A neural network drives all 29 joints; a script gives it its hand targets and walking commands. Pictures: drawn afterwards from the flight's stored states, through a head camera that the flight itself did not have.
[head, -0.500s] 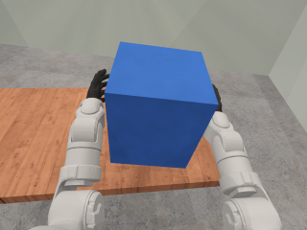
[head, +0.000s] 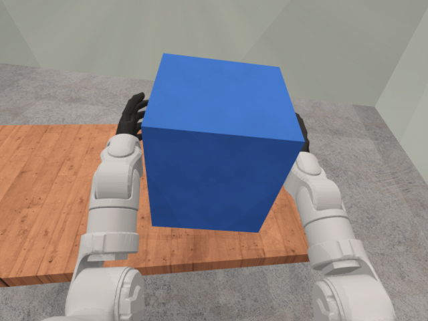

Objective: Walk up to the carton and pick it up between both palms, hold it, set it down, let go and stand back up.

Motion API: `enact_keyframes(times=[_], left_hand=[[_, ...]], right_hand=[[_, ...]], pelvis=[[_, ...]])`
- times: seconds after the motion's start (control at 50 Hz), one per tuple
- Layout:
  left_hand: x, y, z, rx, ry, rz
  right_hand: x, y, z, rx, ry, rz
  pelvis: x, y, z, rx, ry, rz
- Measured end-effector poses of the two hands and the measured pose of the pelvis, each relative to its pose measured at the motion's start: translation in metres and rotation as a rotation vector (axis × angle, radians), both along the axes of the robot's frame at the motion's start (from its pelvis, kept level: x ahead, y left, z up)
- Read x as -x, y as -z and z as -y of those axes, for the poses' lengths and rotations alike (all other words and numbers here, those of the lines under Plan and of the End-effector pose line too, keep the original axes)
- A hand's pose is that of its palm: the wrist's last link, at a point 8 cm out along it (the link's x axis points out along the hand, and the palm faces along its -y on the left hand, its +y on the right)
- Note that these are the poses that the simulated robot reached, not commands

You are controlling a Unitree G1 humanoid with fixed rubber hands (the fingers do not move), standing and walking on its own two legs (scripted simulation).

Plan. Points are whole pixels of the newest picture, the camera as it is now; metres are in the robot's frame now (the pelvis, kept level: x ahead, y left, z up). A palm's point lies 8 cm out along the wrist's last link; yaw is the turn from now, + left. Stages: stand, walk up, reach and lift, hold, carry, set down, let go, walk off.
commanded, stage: hold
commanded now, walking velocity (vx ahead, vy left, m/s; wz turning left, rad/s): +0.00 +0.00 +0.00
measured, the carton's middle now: (213, 148) +0.38 +0.00 +0.17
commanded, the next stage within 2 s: none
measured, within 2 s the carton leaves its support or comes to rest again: neither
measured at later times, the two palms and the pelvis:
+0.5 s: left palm (123, 132) +0.36 +0.16 +0.21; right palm (296, 148) +0.35 -0.14 +0.19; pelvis +0.00 +0.00 +0.00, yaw +0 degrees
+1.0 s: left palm (123, 134) +0.36 +0.16 +0.21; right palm (295, 149) +0.35 -0.14 +0.19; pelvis +0.00 +0.00 +0.00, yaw +0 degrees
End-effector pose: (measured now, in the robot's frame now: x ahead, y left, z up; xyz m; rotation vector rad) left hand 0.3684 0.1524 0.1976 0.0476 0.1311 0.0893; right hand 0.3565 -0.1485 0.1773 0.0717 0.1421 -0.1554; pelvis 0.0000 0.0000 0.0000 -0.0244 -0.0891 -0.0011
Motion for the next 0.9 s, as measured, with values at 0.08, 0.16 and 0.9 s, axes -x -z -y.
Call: enact_keyframes(times=[0.08,0.16,0.9], left_hand=[[0.002,-0.003,-0.001,0.0,-0.004,0.003],[0.005,-0.005,-0.002,0.002,-0.009,0.004],[0.012,-0.012,-0.004,0.004,-0.025,0.0]], right_hand=[[0.001,-0.003,-0.001,0.0,-0.004,0.003],[0.003,-0.005,-0.002,-0.001,-0.008,0.004],[0.004,-0.012,-0.004,-0.001,-0.023,0.004]], pelvis=[[0.0,0.0,-0.001,0.0,0.001,0.004],[0.001,0.0,-0.001,0.0,0.002,0.008],[0.001,-0.001,0.001,-0.004,0.0,0.018]])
